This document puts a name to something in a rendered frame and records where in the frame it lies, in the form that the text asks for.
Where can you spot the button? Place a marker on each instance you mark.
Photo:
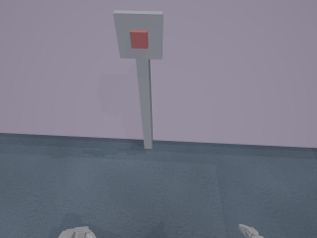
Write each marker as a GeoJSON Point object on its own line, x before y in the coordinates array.
{"type": "Point", "coordinates": [139, 39]}

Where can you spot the panel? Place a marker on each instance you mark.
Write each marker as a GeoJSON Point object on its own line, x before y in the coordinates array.
{"type": "Point", "coordinates": [151, 21]}

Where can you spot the right robot hand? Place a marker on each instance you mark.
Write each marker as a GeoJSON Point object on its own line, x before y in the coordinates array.
{"type": "Point", "coordinates": [249, 232]}

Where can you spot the left robot hand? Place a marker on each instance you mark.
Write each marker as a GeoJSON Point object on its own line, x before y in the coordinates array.
{"type": "Point", "coordinates": [77, 232]}

